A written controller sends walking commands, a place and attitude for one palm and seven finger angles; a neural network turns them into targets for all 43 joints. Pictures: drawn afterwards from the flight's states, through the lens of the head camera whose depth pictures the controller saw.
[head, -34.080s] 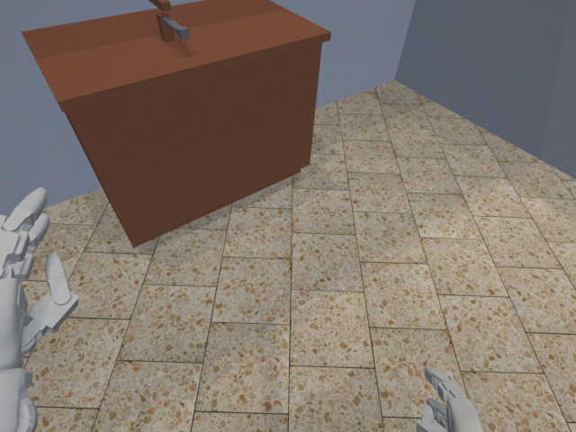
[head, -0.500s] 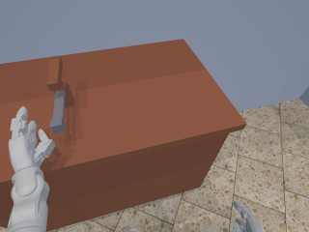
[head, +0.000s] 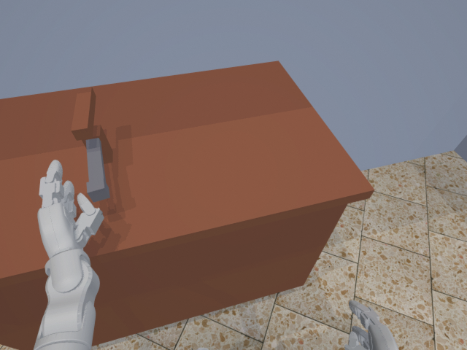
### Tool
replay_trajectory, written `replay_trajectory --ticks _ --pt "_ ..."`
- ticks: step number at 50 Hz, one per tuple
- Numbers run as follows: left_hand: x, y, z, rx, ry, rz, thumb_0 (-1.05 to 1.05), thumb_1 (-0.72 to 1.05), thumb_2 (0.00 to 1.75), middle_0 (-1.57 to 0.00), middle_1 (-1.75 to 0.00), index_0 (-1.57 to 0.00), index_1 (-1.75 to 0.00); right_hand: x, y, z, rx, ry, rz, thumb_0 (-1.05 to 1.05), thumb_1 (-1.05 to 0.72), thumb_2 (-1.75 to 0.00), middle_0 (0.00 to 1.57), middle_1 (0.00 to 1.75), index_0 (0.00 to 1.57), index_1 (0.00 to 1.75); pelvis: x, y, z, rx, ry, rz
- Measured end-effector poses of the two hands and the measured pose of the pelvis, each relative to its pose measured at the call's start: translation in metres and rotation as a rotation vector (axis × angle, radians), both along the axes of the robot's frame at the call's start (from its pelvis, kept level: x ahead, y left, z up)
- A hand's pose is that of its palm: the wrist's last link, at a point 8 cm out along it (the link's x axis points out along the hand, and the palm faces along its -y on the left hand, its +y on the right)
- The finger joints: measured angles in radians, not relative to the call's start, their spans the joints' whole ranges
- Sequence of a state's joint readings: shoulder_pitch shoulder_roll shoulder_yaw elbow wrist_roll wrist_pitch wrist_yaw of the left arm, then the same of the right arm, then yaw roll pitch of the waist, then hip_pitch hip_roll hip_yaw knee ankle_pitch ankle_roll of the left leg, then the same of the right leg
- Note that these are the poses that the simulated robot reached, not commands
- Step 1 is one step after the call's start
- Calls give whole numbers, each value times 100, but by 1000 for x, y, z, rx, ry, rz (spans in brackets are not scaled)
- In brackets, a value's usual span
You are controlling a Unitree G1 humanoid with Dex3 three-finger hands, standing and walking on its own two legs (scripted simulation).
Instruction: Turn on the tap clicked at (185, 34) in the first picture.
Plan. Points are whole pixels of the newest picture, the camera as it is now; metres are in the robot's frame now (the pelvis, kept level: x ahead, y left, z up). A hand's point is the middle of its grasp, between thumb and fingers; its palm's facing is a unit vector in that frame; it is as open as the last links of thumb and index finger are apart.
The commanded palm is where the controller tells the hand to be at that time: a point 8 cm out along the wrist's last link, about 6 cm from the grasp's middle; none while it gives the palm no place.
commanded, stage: push the lever round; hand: left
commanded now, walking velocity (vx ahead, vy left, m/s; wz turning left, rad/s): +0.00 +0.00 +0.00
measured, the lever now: (98, 190) +0.35 +0.27 +0.08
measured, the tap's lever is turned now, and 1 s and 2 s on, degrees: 6 31 58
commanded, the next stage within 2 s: none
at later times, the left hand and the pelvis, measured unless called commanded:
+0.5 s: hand (124, 204) +0.33 +0.21 +0.08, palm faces +0.62 -0.78 -0.06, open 7.7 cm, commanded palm +0.28 +0.24 +0.08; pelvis +0.00 -0.01 +0.00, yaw +0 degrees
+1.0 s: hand (144, 192) +0.35 +0.19 +0.08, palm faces +0.70 -0.71 -0.06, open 7.7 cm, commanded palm +0.31 +0.21 +0.08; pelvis +0.00 -0.01 +0.00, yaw +1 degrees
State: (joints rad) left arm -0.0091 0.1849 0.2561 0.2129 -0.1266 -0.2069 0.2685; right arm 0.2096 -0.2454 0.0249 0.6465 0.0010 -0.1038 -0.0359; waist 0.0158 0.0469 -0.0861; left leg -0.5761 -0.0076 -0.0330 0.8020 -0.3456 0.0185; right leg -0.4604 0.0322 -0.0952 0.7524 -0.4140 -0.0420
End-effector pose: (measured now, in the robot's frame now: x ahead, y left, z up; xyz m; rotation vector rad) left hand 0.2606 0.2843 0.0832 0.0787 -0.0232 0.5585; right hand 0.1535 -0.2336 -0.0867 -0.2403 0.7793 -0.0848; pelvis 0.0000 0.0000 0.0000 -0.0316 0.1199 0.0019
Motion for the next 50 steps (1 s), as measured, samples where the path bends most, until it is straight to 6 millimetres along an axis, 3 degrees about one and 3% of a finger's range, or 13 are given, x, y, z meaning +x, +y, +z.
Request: replay_trajectory --ticks 14,37,50 --pt "7 -25 0 -6 6 62 1 92 91 -16 -15 -16 -15 6 1 0 12 7 12 2 -90 -90 20 30 21 30 -1 -4 0 3 -8 3" --pt "27 -54 0 -24 24 172 1 91 91 -15 -15 -15 -15 -3 -13 -5 3 70 -16 2 -90 -90 20 30 21 30 -2 -13 1 7 -6 7" --pt "40 -73 0 -43 39 222 1 92 91 -16 -15 -15 -15 -2 -11 -7 13 93 -20 2 -90 -90 20 30 20 30 -1 -14 1 8 -3 8"
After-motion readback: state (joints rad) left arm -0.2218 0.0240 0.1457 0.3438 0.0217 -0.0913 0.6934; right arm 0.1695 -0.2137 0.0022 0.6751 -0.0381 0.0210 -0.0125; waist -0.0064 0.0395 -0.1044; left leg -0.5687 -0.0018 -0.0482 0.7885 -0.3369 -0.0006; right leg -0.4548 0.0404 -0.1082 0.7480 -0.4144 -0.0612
